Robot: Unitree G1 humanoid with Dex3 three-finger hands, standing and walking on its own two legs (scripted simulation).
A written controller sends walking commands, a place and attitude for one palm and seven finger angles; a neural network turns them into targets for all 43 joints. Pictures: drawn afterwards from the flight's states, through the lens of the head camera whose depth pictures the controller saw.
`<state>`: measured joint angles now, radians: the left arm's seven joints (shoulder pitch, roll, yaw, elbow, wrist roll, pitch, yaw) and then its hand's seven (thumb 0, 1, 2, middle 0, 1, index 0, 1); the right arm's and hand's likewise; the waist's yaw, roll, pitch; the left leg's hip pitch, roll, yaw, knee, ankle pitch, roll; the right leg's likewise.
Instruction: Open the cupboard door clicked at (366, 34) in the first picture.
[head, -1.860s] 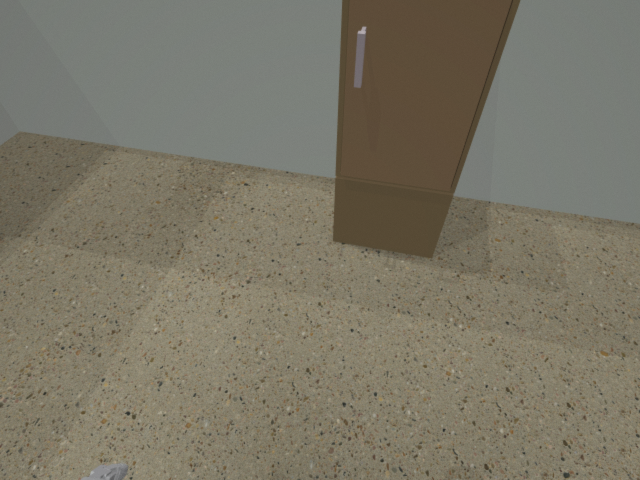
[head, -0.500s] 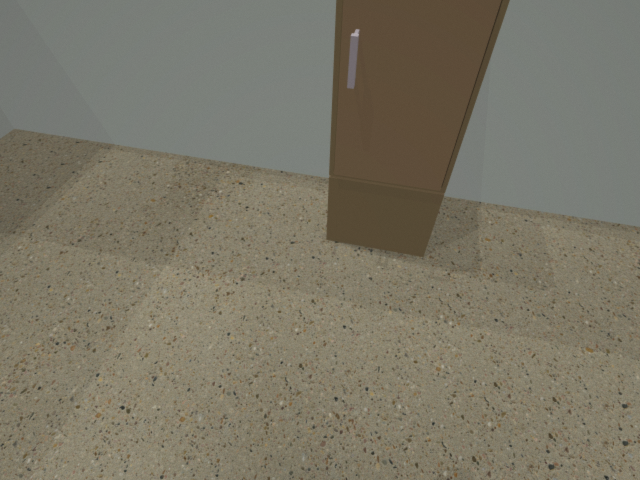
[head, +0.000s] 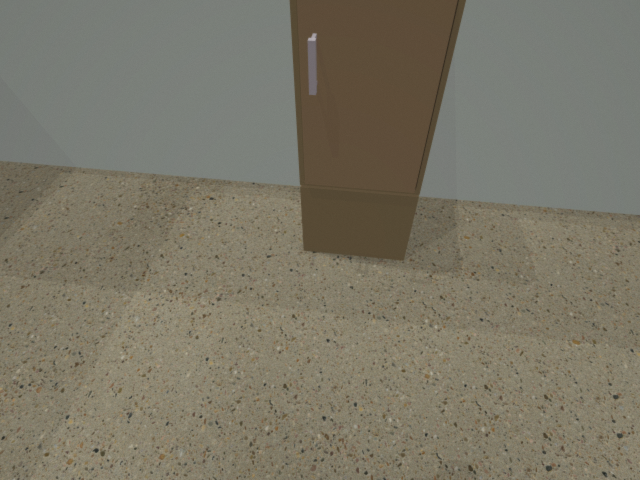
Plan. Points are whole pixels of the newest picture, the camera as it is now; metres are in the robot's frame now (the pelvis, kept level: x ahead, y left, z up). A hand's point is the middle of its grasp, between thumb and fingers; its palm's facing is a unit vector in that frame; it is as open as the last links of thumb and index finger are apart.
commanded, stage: walk to a spot facing it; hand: left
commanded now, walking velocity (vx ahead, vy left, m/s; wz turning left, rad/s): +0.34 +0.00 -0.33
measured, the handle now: (313, 64) +1.07 +0.09 +0.05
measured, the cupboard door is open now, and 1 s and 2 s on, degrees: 0 0 0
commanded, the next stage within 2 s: turn to face it in 0.40 s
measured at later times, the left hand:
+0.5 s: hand (173, 449) +0.20 +0.25 -0.17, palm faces -0.12 -0.97 -0.20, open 7.4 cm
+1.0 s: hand (255, 337) +0.39 +0.15 -0.16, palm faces -0.19 -0.97 -0.14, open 7.3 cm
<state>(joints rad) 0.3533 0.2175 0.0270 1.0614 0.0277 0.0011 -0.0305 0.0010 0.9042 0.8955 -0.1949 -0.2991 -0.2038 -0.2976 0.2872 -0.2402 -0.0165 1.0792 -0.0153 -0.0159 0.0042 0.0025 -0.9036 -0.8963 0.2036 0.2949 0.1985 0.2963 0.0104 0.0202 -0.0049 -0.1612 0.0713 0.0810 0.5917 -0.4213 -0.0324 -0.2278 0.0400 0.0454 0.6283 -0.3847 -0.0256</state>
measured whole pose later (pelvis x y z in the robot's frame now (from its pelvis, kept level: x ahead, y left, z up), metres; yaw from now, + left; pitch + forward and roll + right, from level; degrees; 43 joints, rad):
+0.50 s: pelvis +0.17 +0.05 +0.01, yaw -14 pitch +0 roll +0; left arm 0.32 0.22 0.10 1.03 0.03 0.01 -0.01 0.00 0.91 0.90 -0.19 -0.30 -0.20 -0.30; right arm 0.14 -0.13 -0.01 0.96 -0.02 -0.07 -0.02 0.00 -0.91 -0.90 0.20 0.29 0.20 0.30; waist 0.05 -0.05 0.06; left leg -0.31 0.10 0.21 0.58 -0.25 0.02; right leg -0.47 -0.03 -0.05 1.23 -0.41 0.00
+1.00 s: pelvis +0.26 +0.02 +0.01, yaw -13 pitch -1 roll +0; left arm 0.14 0.14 0.03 1.03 0.00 0.01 0.03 -0.01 0.92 0.89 -0.20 -0.30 -0.21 -0.30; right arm 0.35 -0.11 0.00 1.14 -0.01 0.01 -0.02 0.00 -0.91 -0.90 0.20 0.29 0.19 0.30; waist -0.04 -0.02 0.02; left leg -0.19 0.06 0.10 0.54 -0.33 -0.02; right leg -0.24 -0.05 -0.17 0.53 -0.27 -0.01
